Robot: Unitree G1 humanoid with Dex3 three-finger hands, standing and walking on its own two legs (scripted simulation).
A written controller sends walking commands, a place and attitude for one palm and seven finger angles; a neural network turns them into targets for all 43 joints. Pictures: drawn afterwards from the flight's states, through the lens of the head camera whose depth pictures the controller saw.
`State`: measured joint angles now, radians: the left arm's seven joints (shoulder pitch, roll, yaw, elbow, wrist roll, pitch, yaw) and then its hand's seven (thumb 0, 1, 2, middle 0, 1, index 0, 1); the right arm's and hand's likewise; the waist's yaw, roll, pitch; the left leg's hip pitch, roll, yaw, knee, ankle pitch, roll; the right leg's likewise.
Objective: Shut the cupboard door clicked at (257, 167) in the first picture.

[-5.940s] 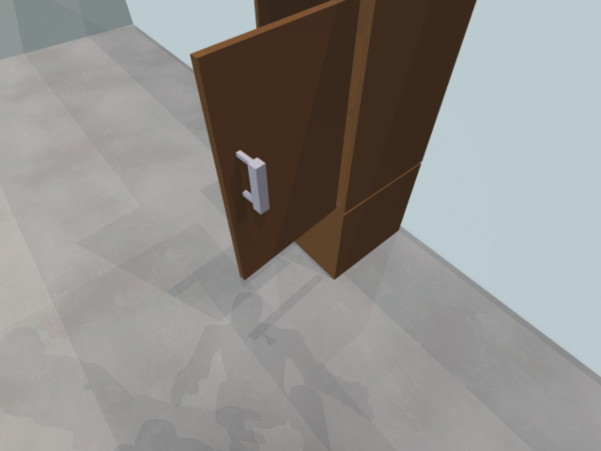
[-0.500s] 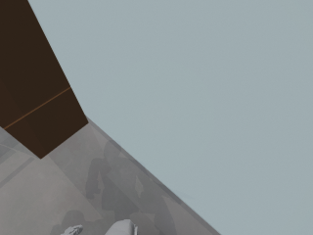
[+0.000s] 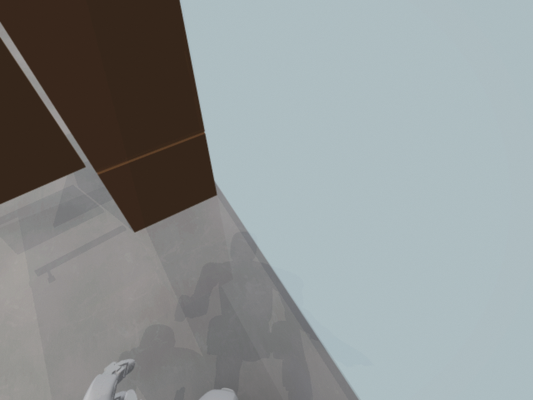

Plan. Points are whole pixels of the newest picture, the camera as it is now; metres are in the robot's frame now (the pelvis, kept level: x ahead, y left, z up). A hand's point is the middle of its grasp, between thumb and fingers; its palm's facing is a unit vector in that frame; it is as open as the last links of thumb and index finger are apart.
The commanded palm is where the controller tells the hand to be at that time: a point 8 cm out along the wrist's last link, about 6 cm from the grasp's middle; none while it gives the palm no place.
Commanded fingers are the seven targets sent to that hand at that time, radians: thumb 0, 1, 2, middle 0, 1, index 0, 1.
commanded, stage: turn to face it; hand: left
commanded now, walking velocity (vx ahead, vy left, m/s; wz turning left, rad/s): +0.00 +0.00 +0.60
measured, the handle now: out of the picture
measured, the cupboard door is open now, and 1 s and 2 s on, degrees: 95 95 95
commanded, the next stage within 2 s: take the last steps up to it in 0.90 s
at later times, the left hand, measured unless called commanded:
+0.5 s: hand out of the picture +0.03 +0.24 -0.16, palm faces +0.34 -0.90 -0.27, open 7.4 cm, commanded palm none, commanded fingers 0.00 0.90 0.90 -0.20 -0.30 -0.20 -0.30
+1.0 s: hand out of the picture -0.04 +0.20 -0.17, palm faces +0.57 -0.79 -0.22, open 7.4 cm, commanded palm none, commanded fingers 0.00 0.90 0.90 -0.20 -0.30 -0.20 -0.30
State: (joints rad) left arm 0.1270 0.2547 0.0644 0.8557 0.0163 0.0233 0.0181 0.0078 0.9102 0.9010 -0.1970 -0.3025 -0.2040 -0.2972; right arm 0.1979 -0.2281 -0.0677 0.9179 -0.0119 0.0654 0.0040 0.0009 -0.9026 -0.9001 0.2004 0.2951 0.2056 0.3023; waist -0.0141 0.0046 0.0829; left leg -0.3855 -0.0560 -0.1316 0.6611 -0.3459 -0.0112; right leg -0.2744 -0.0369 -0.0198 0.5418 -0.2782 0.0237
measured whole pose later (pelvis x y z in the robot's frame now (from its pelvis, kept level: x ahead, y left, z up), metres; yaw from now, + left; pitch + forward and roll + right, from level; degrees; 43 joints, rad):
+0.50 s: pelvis +0.01 +0.00 +0.01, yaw +19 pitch +1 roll -1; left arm 0.15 0.26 0.07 0.89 0.01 0.06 0.01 0.01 0.91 0.90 -0.20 -0.30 -0.20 -0.30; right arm 0.15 -0.22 -0.05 0.90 -0.03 0.04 0.00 0.00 -0.90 -0.90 0.20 0.29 0.20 0.30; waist 0.00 -0.01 0.11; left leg -0.33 -0.02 -0.08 0.54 -0.23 0.00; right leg -0.42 -0.06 -0.03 0.88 -0.46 0.08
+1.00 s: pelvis +0.03 +0.00 +0.00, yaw +32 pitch +0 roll +0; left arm 0.19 0.24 0.06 0.97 0.01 0.07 0.01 0.01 0.91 0.90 -0.20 -0.30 -0.20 -0.30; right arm 0.12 -0.19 -0.02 0.92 -0.02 0.02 -0.02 0.00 -0.91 -0.90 0.20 0.29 0.20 0.30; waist 0.02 -0.05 0.11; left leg -0.29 -0.01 0.00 0.56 -0.27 0.02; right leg -0.39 -0.08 -0.04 0.96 -0.53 0.07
